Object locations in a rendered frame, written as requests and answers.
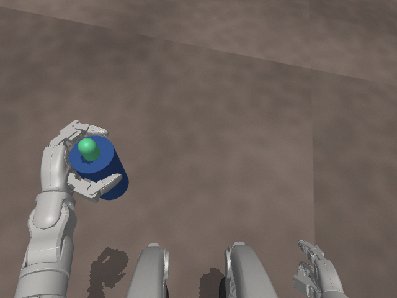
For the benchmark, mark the bottle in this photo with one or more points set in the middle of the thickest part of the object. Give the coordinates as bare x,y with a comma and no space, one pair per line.
95,158

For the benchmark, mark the right robot hand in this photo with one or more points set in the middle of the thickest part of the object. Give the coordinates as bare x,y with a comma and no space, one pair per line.
314,281

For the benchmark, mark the left robot arm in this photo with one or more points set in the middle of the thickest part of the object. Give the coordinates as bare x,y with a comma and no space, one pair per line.
47,263

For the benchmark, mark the left robot hand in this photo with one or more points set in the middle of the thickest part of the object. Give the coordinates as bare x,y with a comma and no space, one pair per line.
57,173

